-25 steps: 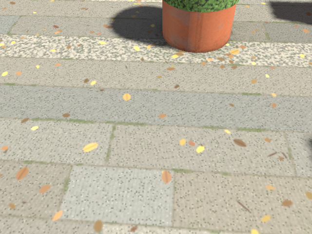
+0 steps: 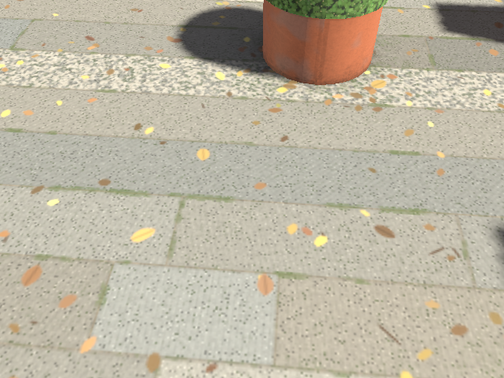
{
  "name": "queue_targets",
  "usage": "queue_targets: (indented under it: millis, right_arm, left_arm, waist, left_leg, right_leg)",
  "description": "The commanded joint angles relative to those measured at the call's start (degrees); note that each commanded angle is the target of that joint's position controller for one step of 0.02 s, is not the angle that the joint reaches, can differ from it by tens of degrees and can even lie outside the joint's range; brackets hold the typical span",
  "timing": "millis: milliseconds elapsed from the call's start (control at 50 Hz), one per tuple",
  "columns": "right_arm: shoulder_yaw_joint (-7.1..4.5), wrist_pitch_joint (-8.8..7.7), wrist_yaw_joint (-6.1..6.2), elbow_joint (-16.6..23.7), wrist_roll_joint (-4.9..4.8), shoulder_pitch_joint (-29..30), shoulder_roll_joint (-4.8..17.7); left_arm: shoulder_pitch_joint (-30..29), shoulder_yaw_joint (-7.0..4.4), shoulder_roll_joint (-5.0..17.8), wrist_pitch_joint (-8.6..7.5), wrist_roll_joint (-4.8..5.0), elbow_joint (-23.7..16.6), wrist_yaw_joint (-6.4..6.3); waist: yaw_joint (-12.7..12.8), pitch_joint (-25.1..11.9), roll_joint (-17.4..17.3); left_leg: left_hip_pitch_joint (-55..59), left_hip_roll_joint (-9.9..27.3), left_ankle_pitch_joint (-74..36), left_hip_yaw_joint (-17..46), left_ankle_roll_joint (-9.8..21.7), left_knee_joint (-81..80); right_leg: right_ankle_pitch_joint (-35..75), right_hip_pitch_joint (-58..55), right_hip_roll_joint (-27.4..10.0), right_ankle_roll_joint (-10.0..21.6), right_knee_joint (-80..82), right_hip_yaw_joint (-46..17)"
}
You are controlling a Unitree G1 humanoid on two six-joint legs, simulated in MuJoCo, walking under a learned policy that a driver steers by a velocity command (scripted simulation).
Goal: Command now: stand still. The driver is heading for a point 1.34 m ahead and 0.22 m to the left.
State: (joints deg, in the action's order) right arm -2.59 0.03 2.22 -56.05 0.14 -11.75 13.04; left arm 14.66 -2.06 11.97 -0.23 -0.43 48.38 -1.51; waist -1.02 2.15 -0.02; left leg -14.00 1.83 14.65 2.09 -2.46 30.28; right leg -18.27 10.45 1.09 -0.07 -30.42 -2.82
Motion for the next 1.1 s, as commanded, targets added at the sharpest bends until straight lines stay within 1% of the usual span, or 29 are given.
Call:
queue_targets:
  millis: [20,360,380,400,440,460,500,520,540,560,580,600,620,640,660,680,700,740,780,840,900,940,980,1000,1020,1040,1060,1080,1100]
  right_arm:
    - [-1.22,-0.37,0.35,0.89,-0.06,-0.54,6.17]
    - [-0.73,0.13,0.73,-4.41,-0.19,-2.01,4.72]
    - [-0.53,0.2,0.75,-5.13,-0.21,-3.09,4.0]
    - [-0.62,0.3,0.83,-5.41,-0.59,-3.36,4.1]
    - [-0.74,-0.26,0.85,-4.54,-0.89,-2.18,4.44]
    - [-0.52,-1.14,0.56,-3.66,-1.0,-0.93,3.54]
    - [-0.03,-3.31,-0.59,-2.68,-1.33,-0.03,1.44]
    - [-0.12,-4.14,-1.17,-2.55,-1.66,-0.57,1.72]
    - [-0.06,-4.8,-1.63,-2.9,-2.05,-2.46,1.42]
    - [-0.15,-5.25,-1.87,-4.51,-2.25,-7.13,1.1]
    - [-0.73,-5.43,-1.92,-6.76,-1.78,-12.17,2.25]
    - [-1.86,-5.53,-1.8,-8.56,-1.22,-19.44,6.07]
    - [-3.56,-6.01,-2.7,-9.25,-1.03,-26.01,14.26]
    - [-2.03,-6.79,-2.93,-8.24,0.01,-22.06,10.07]
    - [-1.14,-7.24,-2.9,-6.51,-0.32,-17.49,6.89]
    - [-0.7,-7.36,-3.1,-5.27,-0.5,-14.73,5.92]
    - [-0.39,-7.17,-3.25,-4.6,-0.71,-13.27,5.52]
    - [0.62,-6.32,-2.97,-4.88,-0.26,-15.36,2.81]
    - [0.7,-5.63,-2.23,-5.05,-0.06,-17.69,3.82]
    - [0.46,-5.04,-1.21,-4.0,0.13,-17.56,6.41]
    - [-0.01,-5.1,-0.9,-4.18,-0.49,-19.31,7.83]
    - [-0.32,-5.06,-0.84,-4.45,-1.1,-19.44,7.9]
    - [-0.81,-4.68,-0.84,-4.18,-1.14,-18.4,8.62]
    - [-1.11,-4.4,-0.88,-3.81,-0.92,-17.58,9.38]
    - [-1.3,-3.93,-0.92,-3.43,-0.59,-16.67,9.8]
    - [-1.04,-3.48,-1.0,-2.77,-0.19,-15.91,9.24]
    - [-0.12,-3.45,-1.14,-1.12,0.77,-16.35,7.2]
    - [2.2,-4.83,-1.82,-0.97,0.01,-24.2,-2.26]
    - [0.9,-6.58,-2.12,-0.87,-1.69,-19.47,3.71]
  left_arm:
    - [1.36,-1.22,5.59,-0.66,0.08,-1.24,-0.32]
    - [3.95,-0.39,4.86,-0.66,0.34,6.56,-0.8]
    - [5.09,-0.29,4.49,-0.55,0.37,7.47,-0.87]
    - [5.42,-0.61,5.43,-0.32,0.74,7.79,-1.05]
    - [5.84,-1.24,7.72,-0.37,1.31,7.34,-1.27]
    - [7.37,-1.55,8.82,-0.89,1.68,7.5,-1.19]
    - [8.56,-2.57,11.42,-2.04,2.27,7.99,-0.87]
    - [6.87,-2.47,10.89,-2.37,2.22,7.44,-0.74]
    - [4.24,-2.24,10.26,-2.56,2.34,6.61,-0.52]
    - [0.73,-1.97,9.63,-2.52,2.69,5.62,-0.27]
    - [-1.46,-1.67,8.49,-2.59,2.72,4.68,-0.13]
    - [-2.67,-0.72,5.05,-3.13,2.02,3.86,0.15]
    - [-2.95,-0.52,3.39,-4.21,2.31,1.19,-0.24]
    - [-3.42,-1.09,6.05,-5.07,3.26,1.18,-0.15]
    - [-2.55,-1.08,6.09,-5.68,3.69,1.72,0.48]
    - [-1.58,-1.07,5.62,-6.02,3.26,2.89,0.88]
    - [-2.63,-1.57,6.54,-6.3,2.62,2.9,1.01]
    - [-4.5,-2.08,6.65,-6.19,1.9,2.72,1.76]
    - [-7.27,-1.63,4.59,-5.66,1.71,1.83,2.29]
    - [-15.91,-0.45,2.51,-5.45,1.79,-1.46,2.64]
    - [-20.67,-0.11,3.54,-5.38,2.2,-3.2,3.32]
    - [-22.39,-0.15,4.61,-5.48,2.35,-4.28,3.81]
    - [-21.4,-0.68,6.31,-5.82,2.25,-4.59,4.22]
    - [-18.74,-1.34,7.71,-5.93,2.16,-4.1,4.23]
    - [-12.59,-2.41,9.56,-5.88,2.18,-2.43,4.02]
    - [-2.49,-3.81,11.85,-5.6,2.45,0.71,3.59]
    - [8.0,-4.93,16.03,-5.22,1.78,2.93,2.91]
    - [11.11,-5.02,18.57,-5.09,0.88,4.34,3.46]
    - [8.08,-3.5,13.06,-5.37,1.32,4.16,3.63]
  waist:
    - [0.05,-0.62,0.29]
    - [0.22,0.65,0.02]
    - [0.26,-0.59,0.39]
    - [0.5,0.33,1.16]
    - [1.39,4.89,3.54]
    - [2.19,6.51,5.79]
    - [2.58,7.72,11.7]
    - [1.54,8.37,11.25]
    - [-0.29,8.68,10.72]
    - [-3.21,8.23,9.66]
    - [-4.94,7.05,6.16]
    - [-6.88,3.29,-4.81]
    - [-7.61,0.43,-20.12]
    - [-5.06,2.63,-12.65]
    - [-2.92,5.77,-7.87]
    - [-1.84,5.44,-5.56]
    - [-1.35,5.72,-4.25]
    - [-1.7,4.05,-5.48]
    - [-2.21,3.51,-5.38]
    - [-3.44,5.2,-4.67]
    - [-3.99,6.58,-5.9]
    - [-3.13,7.43,-5.81]
    - [-1.03,5.81,-5.8]
    - [0.9,3.14,-6.67]
    - [4.36,-1.28,-7.55]
    - [9.12,-7.36,-7.19]
    - [11.98,-15.41,-0.43]
    - [6.55,-24.66,16.57]
    - [8.08,-19.57,11.67]
  left_leg:
    - [3.25,0.41,-8.28,0.24,1.08,-3.89]
    - [3.25,-0.3,-7.53,-0.46,1.43,-4.98]
    - [3.64,-1.17,-1.94,-1.45,1.56,-4.75]
    - [2.1,-2.75,7.19,-3.02,2.06,-2.99]
    - [-4.66,-3.83,20.39,-3.91,3.43,0.7]
    - [-8.02,-3.74,19.34,-4.25,3.72,3.84]
    - [-10.62,-2.6,10.22,-4.56,4.26,13.47]
    - [-10.11,-1.33,10.42,-3.5,5.47,13.83]
    - [-6.9,-1.04,11.45,-3.68,6.75,9.27]
    - [1.84,-1.58,9.38,-4.3,7.69,0.62]
    - [9.9,-2.23,4.77,-3.21,7.2,-4.0]
    - [18.33,6.15,7.36,10.09,8.86,-10.29]
    - [23.7,18.76,15.33,35.63,17.17,-20.58]
    - [20.66,21.64,18.37,41.53,19.27,-22.06]
    - [19.07,19.99,16.57,34.92,17.71,-21.4]
    - [18.42,16.87,13.17,27.7,15.52,-21.55]
    - [18.38,15.07,6.85,22.37,13.81,-22.01]
    - [17.89,11.17,-5.88,13.19,11.7,-22.49]
    - [17.81,10.04,-13.99,8.82,12.19,-22.62]
    - [12.67,9.04,-15.04,5.03,12.37,-24.5]
    - [10.46,9.95,-13.9,3.46,12.73,-26.09]
    - [13.32,11.66,-16.05,2.97,12.26,-25.41]
    - [17.33,12.94,-24.93,1.95,11.15,-21.73]
    - [18.69,13.07,-35.53,1.21,10.51,-17.62]
    - [18.59,12.14,-46.35,-0.18,9.59,-9.91]
    - [14.42,9.6,-49.63,-1.89,7.97,1.93]
    - [0.32,6.17,-31.45,-3.41,6.31,20.8]
    - [-18.49,-5.62,14.22,-0.21,3.19,40.76]
    - [-24.6,-3.3,16.58,6.59,4.71,48.17]
  right_leg:
    - [9.02,4.08,-1.96,0.88,6.6,-1.59]
    - [8.16,4.08,-1.4,0.55,7.66,-0.4]
    - [2.0,3.6,-0.96,0.81,8.26,-0.05]
    - [-8.5,4.51,-0.6,1.81,8.65,-0.3]
    - [-26.22,7.95,-3.59,5.1,11.71,-5.29]
    - [-30.11,7.49,-7.06,7.18,14.33,-10.38]
    - [-31.27,6.72,-15.62,12.07,20.0,-22.59]
    - [-29.06,7.97,-16.91,12.89,20.57,-23.96]
    - [-26.48,9.57,-16.14,12.08,19.5,-21.87]
    - [-22.9,13.56,-13.24,9.87,16.69,-17.19]
    - [-15.81,16.87,-8.9,7.43,10.39,-11.34]
    - [-6.97,22.24,-2.95,3.87,-7.67,-2.19]
    - [-11.54,32.42,2.83,1.81,-23.32,3.04]
    - [-13.19,36.25,-0.17,2.68,-34.33,-2.44]
    - [-7.69,39.14,-2.92,4.02,-38.31,-3.56]
    - [-2.27,38.89,-4.92,4.8,-38.13,-2.52]
    - [1.95,39.13,-6.37,4.93,-35.41,-1.63]
    - [6.72,35.43,-7.4,3.98,-30.48,0.74]
    - [9.39,35.03,-6.93,2.27,-25.58,2.9]
    - [15.29,30.89,-5.31,0.6,-12.38,4.77]
    - [19.38,25.59,-3.78,0.71,-5.17,5.87]
    - [19.7,25.13,-3.91,2.08,-2.24,4.7]
    - [17.6,22.21,-3.11,3.88,-0.22,4.66]
    - [16.13,17.5,-1.63,4.89,-0.38,5.61]
    - [14.75,9.22,0.3,6.17,-0.99,6.85]
    - [14.65,-3.94,1.0,7.86,-0.85,7.04]
    - [9.97,-22.13,-10.43,11.54,-1.57,-6.79]
    - [-7.56,-36.24,-23.86,20.95,9.52,-37.78]
    - [-11.82,-31.79,-22.01,18.59,15.79,-42.01]
